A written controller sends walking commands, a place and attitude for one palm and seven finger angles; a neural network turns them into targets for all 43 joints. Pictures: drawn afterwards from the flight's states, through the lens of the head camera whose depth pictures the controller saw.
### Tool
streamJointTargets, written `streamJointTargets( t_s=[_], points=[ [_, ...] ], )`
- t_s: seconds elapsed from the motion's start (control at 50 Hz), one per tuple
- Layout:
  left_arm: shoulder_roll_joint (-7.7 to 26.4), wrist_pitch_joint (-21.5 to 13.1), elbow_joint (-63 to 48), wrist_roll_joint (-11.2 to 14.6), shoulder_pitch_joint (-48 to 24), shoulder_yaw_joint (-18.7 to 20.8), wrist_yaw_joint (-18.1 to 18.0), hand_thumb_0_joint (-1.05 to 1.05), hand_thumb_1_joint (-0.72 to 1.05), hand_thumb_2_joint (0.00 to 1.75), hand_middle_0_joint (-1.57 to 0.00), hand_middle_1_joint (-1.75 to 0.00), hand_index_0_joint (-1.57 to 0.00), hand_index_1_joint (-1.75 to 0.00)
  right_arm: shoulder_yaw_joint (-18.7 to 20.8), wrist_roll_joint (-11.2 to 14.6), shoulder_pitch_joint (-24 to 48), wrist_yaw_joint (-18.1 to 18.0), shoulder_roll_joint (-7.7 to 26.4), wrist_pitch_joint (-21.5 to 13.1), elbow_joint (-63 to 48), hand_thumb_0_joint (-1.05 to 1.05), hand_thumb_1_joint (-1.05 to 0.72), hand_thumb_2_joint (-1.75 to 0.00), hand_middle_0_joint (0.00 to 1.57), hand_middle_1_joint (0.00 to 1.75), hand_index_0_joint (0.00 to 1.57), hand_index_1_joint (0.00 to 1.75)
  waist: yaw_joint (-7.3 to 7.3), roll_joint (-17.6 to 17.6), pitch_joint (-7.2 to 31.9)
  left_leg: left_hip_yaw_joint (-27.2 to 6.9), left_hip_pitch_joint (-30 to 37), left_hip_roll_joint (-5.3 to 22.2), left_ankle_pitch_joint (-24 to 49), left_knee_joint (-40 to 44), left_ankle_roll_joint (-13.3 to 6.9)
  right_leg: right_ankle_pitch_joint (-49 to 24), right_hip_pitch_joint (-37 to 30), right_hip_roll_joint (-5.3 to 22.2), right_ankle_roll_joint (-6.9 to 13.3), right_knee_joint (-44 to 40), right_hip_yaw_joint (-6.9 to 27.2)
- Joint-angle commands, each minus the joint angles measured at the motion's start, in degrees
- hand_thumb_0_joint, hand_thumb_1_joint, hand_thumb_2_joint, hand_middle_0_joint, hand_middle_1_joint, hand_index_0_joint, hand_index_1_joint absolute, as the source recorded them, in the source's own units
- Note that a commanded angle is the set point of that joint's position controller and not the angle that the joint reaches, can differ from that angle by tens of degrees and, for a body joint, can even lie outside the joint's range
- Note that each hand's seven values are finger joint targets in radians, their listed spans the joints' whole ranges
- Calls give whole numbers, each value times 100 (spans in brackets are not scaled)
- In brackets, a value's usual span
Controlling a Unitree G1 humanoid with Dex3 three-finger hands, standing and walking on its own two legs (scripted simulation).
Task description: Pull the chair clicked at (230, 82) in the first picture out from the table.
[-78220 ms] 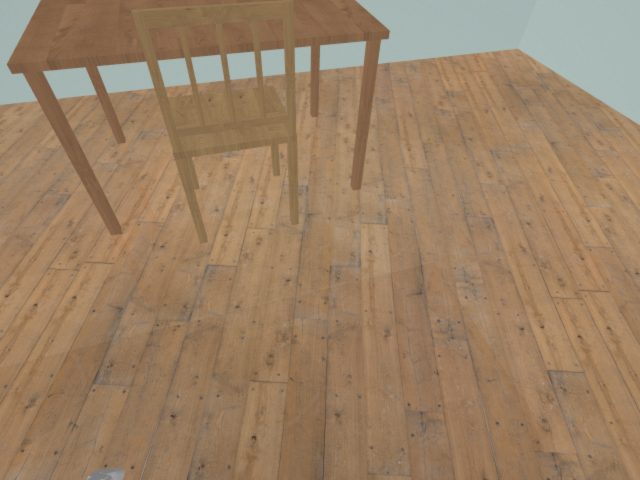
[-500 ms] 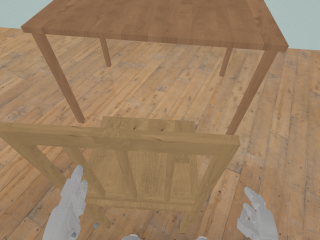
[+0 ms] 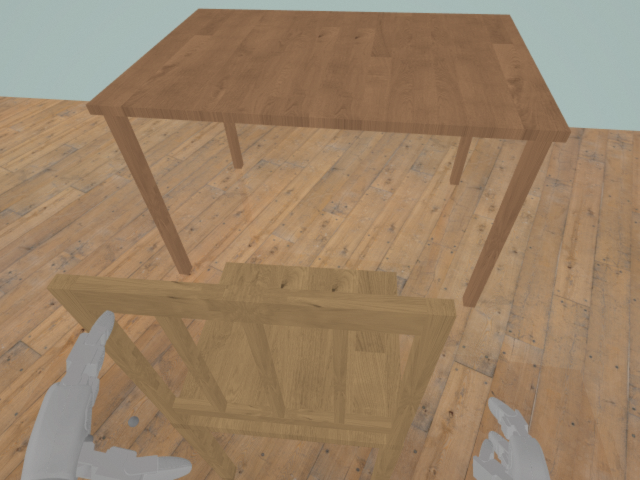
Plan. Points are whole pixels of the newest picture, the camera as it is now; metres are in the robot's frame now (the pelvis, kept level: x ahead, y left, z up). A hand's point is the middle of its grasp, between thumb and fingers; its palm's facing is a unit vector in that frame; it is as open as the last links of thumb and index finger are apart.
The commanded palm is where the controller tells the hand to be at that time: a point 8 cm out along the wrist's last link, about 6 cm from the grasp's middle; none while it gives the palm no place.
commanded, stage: draw the hand back to the body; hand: left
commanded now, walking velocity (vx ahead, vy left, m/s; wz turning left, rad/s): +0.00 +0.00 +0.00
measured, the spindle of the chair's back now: (268, 373) +0.27 +0.11 -0.05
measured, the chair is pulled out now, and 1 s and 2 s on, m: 0.50 0.50 0.50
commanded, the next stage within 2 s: step back with the hand held close in 0.86 s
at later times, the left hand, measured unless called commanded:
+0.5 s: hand (52, 302) +0.22 +0.26 +0.20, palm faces +0.51 -0.74 -0.45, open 8.9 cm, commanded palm +0.16 +0.29 +0.20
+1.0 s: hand (56, 310) +0.22 +0.26 +0.19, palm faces +0.46 -0.76 -0.45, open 7.5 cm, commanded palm +0.17 +0.30 +0.20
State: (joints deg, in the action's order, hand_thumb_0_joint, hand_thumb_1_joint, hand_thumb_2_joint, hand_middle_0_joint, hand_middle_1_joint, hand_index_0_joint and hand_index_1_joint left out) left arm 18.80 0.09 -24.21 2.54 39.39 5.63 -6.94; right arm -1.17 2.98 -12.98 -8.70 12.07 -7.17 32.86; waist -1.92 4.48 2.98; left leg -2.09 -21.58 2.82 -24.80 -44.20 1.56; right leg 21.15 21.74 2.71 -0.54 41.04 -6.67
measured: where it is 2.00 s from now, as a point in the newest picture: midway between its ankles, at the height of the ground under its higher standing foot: outside the picture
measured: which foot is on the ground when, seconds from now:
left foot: down 0.00-1.00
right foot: down 0.00-1.00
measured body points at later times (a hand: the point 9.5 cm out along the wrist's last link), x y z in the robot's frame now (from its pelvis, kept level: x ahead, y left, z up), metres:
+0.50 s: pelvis +0.03 -0.01 +0.02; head +0.02 -0.04 +0.47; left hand +0.18 +0.29 +0.22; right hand +0.23 -0.22 -0.06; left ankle -0.02 +0.13 -0.71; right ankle +0.00 -0.13 -0.71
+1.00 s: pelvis +0.02 +0.00 +0.03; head +0.02 -0.03 +0.48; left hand +0.19 +0.30 +0.21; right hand +0.20 -0.23 -0.07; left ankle -0.02 +0.13 -0.71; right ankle +0.00 -0.13 -0.71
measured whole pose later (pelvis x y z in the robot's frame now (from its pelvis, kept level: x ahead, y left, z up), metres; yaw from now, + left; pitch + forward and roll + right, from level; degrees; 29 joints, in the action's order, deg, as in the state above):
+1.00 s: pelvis +0.02 +0.00 +0.03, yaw -1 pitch -3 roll -1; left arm 20.4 -2.1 -23.9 3.2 27.5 19.9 -9.1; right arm -0.2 2.3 -9.7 -5.8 13.4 -6.2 39.3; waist -3.3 5.1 -1.1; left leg 0.0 -5.5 2.5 -18.0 -26.1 1.5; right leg 15.2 7.2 2.4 -0.8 25.2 -5.5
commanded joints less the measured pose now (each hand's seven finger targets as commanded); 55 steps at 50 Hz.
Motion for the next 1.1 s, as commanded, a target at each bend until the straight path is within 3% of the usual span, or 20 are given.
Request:
streamJointTargets(
  t_s=[0.0,0.08,0.18,0.28,0.34,0.36,0.42,0.46,0.52,0.56,0.62,0.66,0.7,0.76,0.84,0.94,0.96,0.98,1.02,1.08],
  points=[
    [873,-405,-1341,-78,-673,970,-383,0,7,50,-8,-13,-8,-13,161,-85,838,-5,574,-465,-803,0,-90,-90,20,30,20,30,-92,184,-71,23,557,16,996,1343,-187,-590,-540,212,236,-1311,152],
    [1019,-442,-1463,-74,-1017,1193,-418,0,21,57,-10,-16,-10,-16,152,-126,879,45,633,-602,-668,0,-90,-90,20,30,20,30,-105,-27,-4,1,897,25,1274,1647,-184,-886,-910,195,230,-1512,148],
    [1259,-472,-1744,-71,-1355,1537,-461,0,39,65,-13,-19,-13,-19,151,-167,910,97,668,-743,-509,0,-90,-90,20,30,20,30,-147,288,153,49,1282,11,1788,1830,-186,-1448,-1270,204,246,-1627,197],
    [1313,-472,-1702,-45,-1664,1757,-475,0,57,74,-16,-23,-16,-23,163,-178,949,157,692,-780,-364,0,-90,-90,20,30,20,30,-154,89,214,77,1522,28,2227,1899,-195,-1933,-1487,207,214,-1681,209],
    [1285,-490,-1471,-29,-1667,1895,-461,0,68,80,-17,-26,-17,-26,213,-183,1012,185,699,-736,-312,0,-90,-90,20,30,20,30,-176,-136,194,134,1610,53,2421,1913,-229,-2206,-1553,212,184,-1697,219],
    [1257,-458,-1306,-21,-1631,1960,-432,0,72,81,-18,-26,-18,-26,219,-169,1046,214,710,-702,-279,0,-90,-90,20,30,20,30,-182,8,147,141,1559,36,2453,1937,-214,-2236,-1609,203,202,-1743,265],
    [1163,-481,-950,19,-1574,2046,-372,0,83,87,-19,-29,-19,-29,253,-161,1078,270,703,-502,-262,0,-90,-90,20,30,20,30,-209,-379,-16,167,1494,93,2686,1985,-218,-2514,-1679,211,177,-1688,199],
    [1322,-476,-809,52,-1681,2288,-338,0,90,90,-20,-30,-20,-30,277,-127,1155,293,716,-397,-248,0,-90,-90,20,30,20,30,-213,-179,-6,206,1462,85,2659,1995,-216,-2512,-1736,217,173,-1753,240],
    [1033,-474,-524,85,-1323,2047,-238,0,90,90,-20,-30,-20,-30,311,-100,1165,340,690,-200,-303,0,-90,-90,20,30,20,30,-221,-599,-48,242,1420,115,2714,1985,-248,-2663,-1743,229,135,-1741,198],
    [1206,-498,-712,102,-1391,2147,-232,0,90,90,-20,-30,-20,-30,325,-93,1220,329,720,-151,-331,0,-90,-90,20,30,20,30,-198,-254,81,227,1448,103,2594,2022,-245,-2517,-1794,252,143,-1764,228],
    [1340,-560,-1166,91,-1368,2209,-254,0,90,90,-20,-30,-20,-30,322,-100,1194,320,682,-163,-391,0,-90,-90,20,30,20,30,-256,-274,270,223,1531,107,2820,1975,-259,-2772,-1877,248,158,-1731,229],
    [1615,-592,-1516,80,-1613,2419,-291,0,90,90,-20,-30,-20,-30,310,-108,1195,296,702,-231,-379,0,-90,-90,20,30,20,30,-211,108,466,208,1603,84,2761,1979,-235,-2666,-1941,259,169,-1751,273],
    [1379,-569,-1298,61,-1353,2283,-307,0,90,90,-20,-30,-20,-30,305,-104,1124,275,642,-263,-338,0,-90,-90,20,30,20,30,-229,60,242,219,1593,103,2854,1977,-229,-2671,-1805,232,189,-1763,230],
    [1498,-580,-1475,45,-1626,2335,-325,0,90,90,-20,-30,-20,-30,321,-100,1089,258,713,-309,-315,0,-90,-90,20,30,20,30,-166,136,328,208,1636,105,2785,2001,-214,-2564,-1825,222,188,-1796,261],
    [1261,-564,-1124,50,-1504,2166,-311,0,90,90,-20,-30,-20,-30,334,-97,1092,260,718,-265,-287,0,-90,-90,20,30,20,30,-187,-198,146,198,1577,132,2695,2063,-233,-2385,-1721,204,171,-1826,206],
    [1280,-563,-1072,55,-1519,2162,-298,0,90,90,-20,-30,-20,-30,321,-103,1141,268,733,-249,-309,0,-90,-90,20,30,20,30,-204,-184,87,169,1482,128,2523,2124,-240,-2170,-1702,200,180,-1854,221],
    [1163,-564,-1214,45,-1662,1949,-266,0,90,90,-20,-30,-20,-30,301,-103,1159,277,759,-271,-334,0,-90,-90,20,30,20,30,-147,9,104,162,1509,116,2435,2134,-229,-2066,-1682,209,187,-1879,260],
    [1887,-822,-1602,147,-2414,2699,-254,0,90,90,-20,-30,-20,-30,363,-54,947,237,820,-87,-498,0,-90,-90,20,30,20,30,106,-5,-622,133,1177,248,2334,2001,-298,-2773,-1046,420,264,-2157,918],
    [1203,-778,-880,77,-1486,2269,-167,0,90,90,-20,-30,-20,-30,386,-106,876,273,749,119,-467,0,-90,-90,20,30,20,30,140,-240,-208,75,1346,247,2519,1971,-253,-3083,-1319,527,290,-2030,833],
    [1243,-835,-1071,47,-1066,2353,-198,0,90,90,-20,-30,-20,-30,392,-114,950,272,693,291,-647,0,-90,-90,20,30,20,30,94,24,209,46,1398,353,3042,2092,-276,-3026,-1549,514,232,-1807,706]
  ],
)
